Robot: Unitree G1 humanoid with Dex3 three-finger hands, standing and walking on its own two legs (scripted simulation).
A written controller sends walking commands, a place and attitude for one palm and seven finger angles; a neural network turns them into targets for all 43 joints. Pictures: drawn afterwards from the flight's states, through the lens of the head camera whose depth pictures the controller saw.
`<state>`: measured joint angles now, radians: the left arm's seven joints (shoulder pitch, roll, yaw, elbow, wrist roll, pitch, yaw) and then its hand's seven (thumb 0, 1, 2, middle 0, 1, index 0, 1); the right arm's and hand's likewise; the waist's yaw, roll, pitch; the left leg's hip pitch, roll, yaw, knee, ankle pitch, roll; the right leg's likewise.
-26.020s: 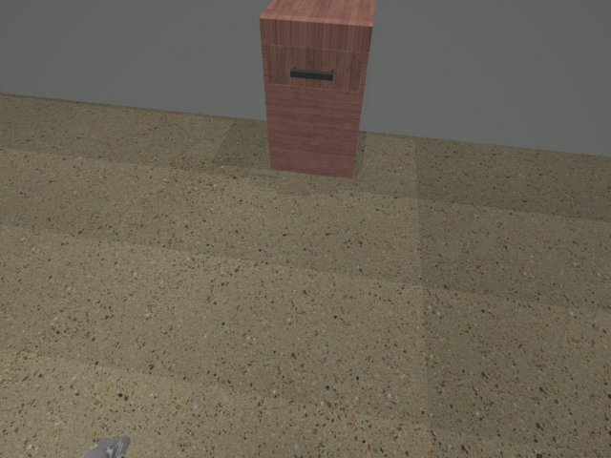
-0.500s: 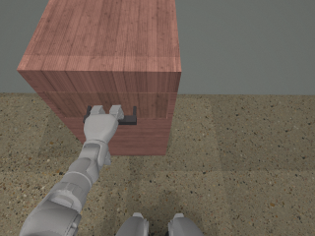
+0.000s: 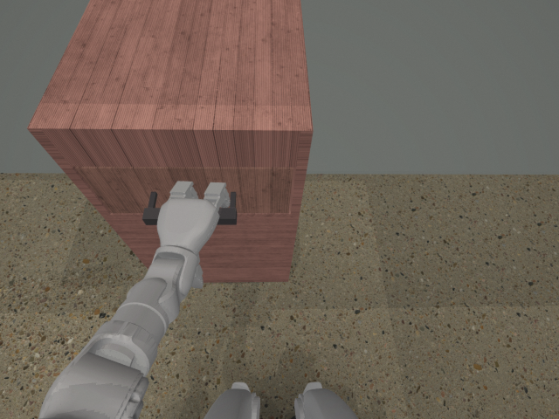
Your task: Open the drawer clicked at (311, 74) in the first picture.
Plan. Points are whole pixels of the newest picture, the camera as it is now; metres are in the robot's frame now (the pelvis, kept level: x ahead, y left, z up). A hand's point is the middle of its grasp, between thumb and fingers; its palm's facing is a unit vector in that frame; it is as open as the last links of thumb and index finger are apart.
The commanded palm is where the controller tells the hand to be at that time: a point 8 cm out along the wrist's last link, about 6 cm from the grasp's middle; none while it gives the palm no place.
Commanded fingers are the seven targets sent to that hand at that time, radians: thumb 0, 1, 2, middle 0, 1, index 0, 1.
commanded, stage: re-aim the fingers above the handle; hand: left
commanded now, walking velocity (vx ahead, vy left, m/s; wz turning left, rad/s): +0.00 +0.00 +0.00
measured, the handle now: (192, 206) +0.50 +0.17 -0.12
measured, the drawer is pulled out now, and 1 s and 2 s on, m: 0.00 0.00 0.00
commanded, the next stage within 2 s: lower the fingers behind the handle in 0.24 s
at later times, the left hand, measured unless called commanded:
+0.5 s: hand (206, 225) +0.43 +0.12 -0.06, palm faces +0.02 -0.11 -0.99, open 13.8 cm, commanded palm +0.39 +0.15 -0.02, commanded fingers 0.00 -0.50 0.30 -0.30 -1.20 -0.30 -1.20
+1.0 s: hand (203, 235) +0.43 +0.14 -0.10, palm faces -0.02 -0.08 -1.00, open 13.8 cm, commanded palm +0.40 +0.15 -0.05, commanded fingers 0.00 -0.50 0.30 -0.30 -1.20 -0.30 -1.20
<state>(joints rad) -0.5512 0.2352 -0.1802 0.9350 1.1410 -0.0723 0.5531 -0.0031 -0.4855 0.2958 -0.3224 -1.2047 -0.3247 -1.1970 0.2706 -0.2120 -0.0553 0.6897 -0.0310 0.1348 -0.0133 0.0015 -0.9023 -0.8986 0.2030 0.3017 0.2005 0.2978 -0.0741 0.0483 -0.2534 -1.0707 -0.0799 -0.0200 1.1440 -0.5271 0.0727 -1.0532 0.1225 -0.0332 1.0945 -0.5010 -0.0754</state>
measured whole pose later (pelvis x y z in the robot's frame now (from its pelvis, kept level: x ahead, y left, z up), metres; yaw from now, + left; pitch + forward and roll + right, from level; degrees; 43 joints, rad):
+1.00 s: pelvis -0.01 -0.01 -0.03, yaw -1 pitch +31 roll -2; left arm -0.65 0.24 -0.09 1.04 1.15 0.02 0.66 0.00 -0.48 0.30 -0.31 -1.23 -0.32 -1.20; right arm 0.25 -0.22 -0.05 0.69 -0.05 0.12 0.02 0.00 -0.90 -0.90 0.20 0.30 0.20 0.30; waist -0.09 0.05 -0.26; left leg -1.25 -0.06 0.01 1.29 -0.57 0.07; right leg -1.24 0.14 -0.03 1.25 -0.54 -0.08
